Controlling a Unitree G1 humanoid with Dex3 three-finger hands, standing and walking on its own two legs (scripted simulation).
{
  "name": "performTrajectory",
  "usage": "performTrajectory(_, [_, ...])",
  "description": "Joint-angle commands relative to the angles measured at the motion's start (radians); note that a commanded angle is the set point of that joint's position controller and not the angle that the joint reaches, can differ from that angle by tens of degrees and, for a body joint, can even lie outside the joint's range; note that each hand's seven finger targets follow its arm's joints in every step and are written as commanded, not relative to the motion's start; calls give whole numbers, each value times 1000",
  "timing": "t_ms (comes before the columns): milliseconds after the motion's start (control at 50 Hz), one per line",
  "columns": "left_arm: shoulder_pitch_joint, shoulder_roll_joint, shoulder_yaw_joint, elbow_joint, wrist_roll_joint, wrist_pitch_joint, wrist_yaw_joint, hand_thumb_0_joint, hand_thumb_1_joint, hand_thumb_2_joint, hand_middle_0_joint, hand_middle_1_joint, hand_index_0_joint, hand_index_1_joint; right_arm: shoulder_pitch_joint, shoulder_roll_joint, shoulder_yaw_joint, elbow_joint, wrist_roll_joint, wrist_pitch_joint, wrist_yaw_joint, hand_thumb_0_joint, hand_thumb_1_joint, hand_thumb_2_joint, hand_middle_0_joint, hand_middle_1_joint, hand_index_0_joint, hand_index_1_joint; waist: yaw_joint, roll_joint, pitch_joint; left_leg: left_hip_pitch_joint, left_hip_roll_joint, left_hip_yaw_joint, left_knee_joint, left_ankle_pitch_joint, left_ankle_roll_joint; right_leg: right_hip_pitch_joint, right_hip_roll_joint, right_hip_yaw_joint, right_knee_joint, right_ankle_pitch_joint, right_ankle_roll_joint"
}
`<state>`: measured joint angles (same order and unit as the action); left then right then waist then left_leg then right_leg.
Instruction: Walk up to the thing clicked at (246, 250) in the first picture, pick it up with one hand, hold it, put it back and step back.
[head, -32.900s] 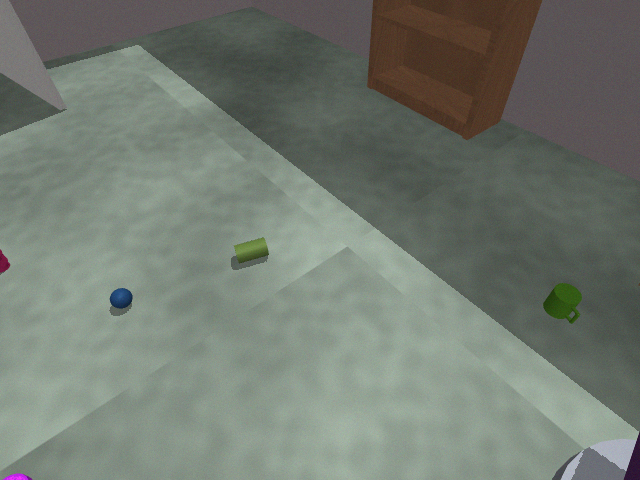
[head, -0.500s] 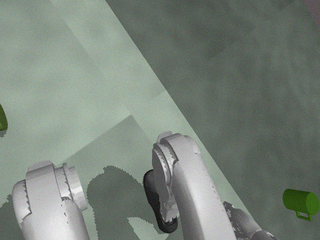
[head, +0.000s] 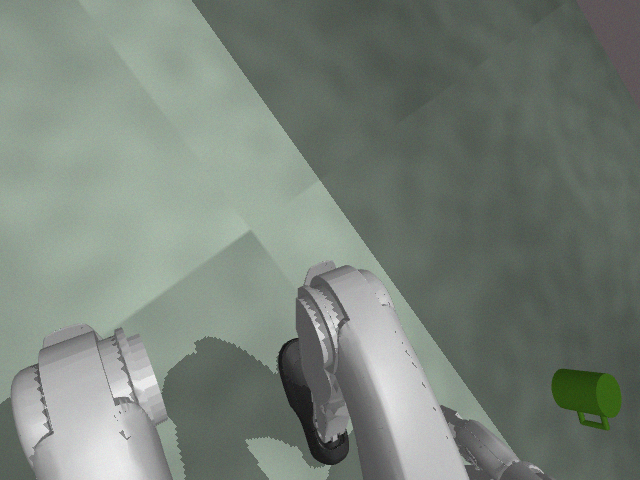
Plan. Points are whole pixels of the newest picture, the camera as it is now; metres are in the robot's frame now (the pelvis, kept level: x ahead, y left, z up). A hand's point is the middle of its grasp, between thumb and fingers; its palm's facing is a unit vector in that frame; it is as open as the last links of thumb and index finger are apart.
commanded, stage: open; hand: left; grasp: from above
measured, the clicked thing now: out of the picture +0.42 +0.36 -0.26
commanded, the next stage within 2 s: withdraw in 0.60 s
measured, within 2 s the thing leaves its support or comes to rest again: neither
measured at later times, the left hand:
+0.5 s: hand out of the picture +0.41 +0.35 -0.24, palm faces -0.45 -0.16 -0.88, open 13.6 cm
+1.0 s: hand out of the picture +0.43 +0.37 -0.19, palm faces -0.31 -0.13 -0.94, open 13.9 cm
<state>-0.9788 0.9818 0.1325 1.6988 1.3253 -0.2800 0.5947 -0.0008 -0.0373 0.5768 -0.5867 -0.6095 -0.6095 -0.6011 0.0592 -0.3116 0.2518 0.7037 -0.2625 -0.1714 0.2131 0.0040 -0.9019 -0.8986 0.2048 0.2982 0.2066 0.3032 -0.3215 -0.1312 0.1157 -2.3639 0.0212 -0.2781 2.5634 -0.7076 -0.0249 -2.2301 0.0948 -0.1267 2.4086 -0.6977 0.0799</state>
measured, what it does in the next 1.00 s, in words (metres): stands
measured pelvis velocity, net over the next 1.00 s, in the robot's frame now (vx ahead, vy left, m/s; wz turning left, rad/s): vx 0.00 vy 0.00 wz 0.01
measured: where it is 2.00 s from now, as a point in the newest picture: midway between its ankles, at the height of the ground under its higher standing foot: (241, 459)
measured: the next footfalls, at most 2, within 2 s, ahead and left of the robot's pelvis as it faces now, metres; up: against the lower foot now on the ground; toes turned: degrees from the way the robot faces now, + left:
none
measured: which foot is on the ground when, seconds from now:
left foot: down 0.00-1.00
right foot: down 0.00-1.00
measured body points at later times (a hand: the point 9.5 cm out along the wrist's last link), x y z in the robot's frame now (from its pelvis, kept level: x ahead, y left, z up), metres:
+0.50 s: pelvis +0.00 +0.00 +0.00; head +0.26 +0.14 +0.34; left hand +0.43 +0.36 -0.19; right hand +0.09 -0.25 -0.06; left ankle +0.06 +0.13 -0.26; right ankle +0.11 -0.13 -0.26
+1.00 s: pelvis +0.00 +0.00 +0.00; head +0.24 +0.13 +0.36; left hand +0.45 +0.37 -0.14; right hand +0.09 -0.26 -0.07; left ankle +0.06 +0.13 -0.26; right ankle +0.11 -0.13 -0.26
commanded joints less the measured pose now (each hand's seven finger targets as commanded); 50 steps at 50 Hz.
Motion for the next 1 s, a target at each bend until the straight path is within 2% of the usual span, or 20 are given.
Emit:
performTrajectory(0, [-270,239,-8,-100,-19,4,54,0,-165,718,-366,-732,-377,-720,165,-316,-87,10,6,-11,-7,0,-893,-897,201,301,201,301,-40,498,-613,493,30,131,-250,198,31,297,21,-140,-194,270,-93])
performTrajectory(140, [-232,242,0,-97,-38,25,36,0,-293,829,-264,-845,-271,-838,147,-324,-87,-7,3,-17,-4,0,-893,-898,201,301,201,301,-20,514,-628,515,31,122,-279,194,25,305,23,-148,-204,258,-96])
performTrajectory(280, [-258,221,-30,-131,-48,22,10,0,-435,914,-147,-938,-152,-932,155,-318,-84,-7,12,-19,1,0,-894,-898,201,301,201,301,-32,511,-606,508,30,122,-270,189,27,291,21,-142,-202,259,-96])
performTrajectory(320, [-239,258,9,-147,-60,17,17,0,-459,950,-124,-966,-127,-962,149,-330,-87,-17,16,-19,-3,0,-893,-899,201,301,201,301,-13,501,-644,517,30,118,-276,210,25,311,21,-147,-204,273,-94])
performTrajectory(380, [-214,242,4,-113,-40,15,16,0,-496,981,-96,-991,-97,-988,154,-324,-86,-14,9,-13,-2,0,-893,-898,201,301,201,301,-25,524,-632,528,31,119,-279,220,22,314,22,-146,-201,283,-96])
performTrajectory(400, [-253,223,-17,-140,-43,11,13,0,-506,983,-85,-998,-87,-995,160,-316,-85,-10,10,-12,1,0,-893,-898,201,301,201,301,-31,521,-609,509,30,120,-279,206,22,290,21,-147,-196,271,-97])
performTrajectory(440, [-238,256,11,-135,-43,8,18,0,-513,1001,-77,-1006,-77,-1005,150,-330,-90,-19,10,-13,1,0,-891,-898,201,301,201,301,-26,516,-618,520,31,115,-282,203,22,296,20,-148,-201,265,-96])
performTrajectory(460, [-264,231,-15,-162,-42,3,14,0,-522,1003,-78,-1001,-75,-1003,158,-321,-84,-17,10,-14,1,0,-892,-899,201,301,201,301,-30,529,-620,522,28,122,-276,211,24,298,20,-146,-203,275,-96])
performTrajectory(480, [-228,264,21,-135,-39,7,20,0,-520,998,-74,-1004,-73,-1004,158,-331,-89,-19,7,-11,0,0,-891,-898,201,301,201,301,-25,527,-646,544,31,116,-282,227,21,319,20,-148,-203,284,-96])
performTrajectory(500, [-247,234,-8,-138,-36,5,15,0,-516,1001,-74,-1006,-73,-1006,157,-324,-87,-23,10,-16,3,0,-892,-898,201,301,201,301,-35,523,-620,533,30,118,-278,221,20,294,18,-148,-192,281,-97])
performTrajectory(520, [-220,256,22,-140,-41,4,20,0,-515,994,-68,-1009,-70,-1006,156,-328,-92,-11,8,-13,1,0,-890,-898,201,301,201,301,-17,526,-651,553,34,117,-281,237,19,313,21,-149,-199,289,-96])
performTrajectory(540, [-260,216,-23,-142,-37,5,13,0,-519,1003,-70,-1020,-70,-1019,168,-315,-85,-7,7,-15,4,0,-893,-899,201,301,201,301,-40,535,-625,539,32,124,-265,236,23,305,23,-142,-199,298,-95])
performTrajectory(620, [-225,257,21,-137,-47,3,24,0,-510,993,-67,-1016,-70,-1012,157,-327,-86,-14,8,-11,1,0,-890,-898,201,301,201,301,-18,519,-649,534,31,121,-278,233,22,324,21,-148,-207,290,-95])
performTrajectory(660, [-239,229,-9,-143,-46,1,16,0,-500,992,-66,-1032,-73,-1023,149,-318,-86,-8,8,-10,0,0,-889,-897,201,301,201,301,-20,525,-628,527,32,119,-282,213,20,294,21,-151,-203,270,-97])
performTrajectory(680, [-226,249,1,-103,-40,7,16,0,-492,993,-67,-1036,-75,-1026,151,-328,-86,-15,7,-10,0,0,-889,-897,201,301,201,301,-35,508,-608,514,32,119,-270,202,24,295,21,-151,-203,265,-95])
performTrajectory(740, [-233,263,15,-136,-40,1,18,0,-497,965,-67,-1025,-85,-1005,163,-326,-87,-17,7,-9,-2,0,-898,-897,201,300,201,300,-27,505,-622,504,31,128,-267,208,29,326,22,-135,-210,276,-94])
performTrajectory(780, [-242,298,50,-176,-41,5,22,0,-503,969,-68,-1017,-82,-1001,173,-327,-94,-15,7,-14,-1,0,-900,-898,201,300,201,300,-14,514,-649,524,33,131,-261,222,29,334,21,-132,-211,285,-93])
performTrajectory(820, [-257,270,46,-284,-52,4,29,0,-506,971,-69,-1014,-82,-1000,156,-313,-97,-24,10,-14,1,0,-900,-898,201,300,201,300,13,590,-742,589,32,132,-280,248,18,344,18,-137,-203,302,-99])
performTrajectory(900, [-218,258,88,-399,-67,53,24,0,-508,975,-66,-1006,-75,-994,172,-306,-146,-17,28,-2,13,0,-897,-898,201,300,201,300,61,668,-832,631,26,147,-306,296,8,309,11,-132,-190,331,-107])
performTrajectory(980, [-199,177,57,-508,-102,119,-52,0,-516,983,-68,-999,-73,-992,196,-281,-206,-4,69,26,26,0,-899,-900,200,300,200,300,97,674,-846,610,14,172,-351,264,14,272,0,-100,-223,302,-114])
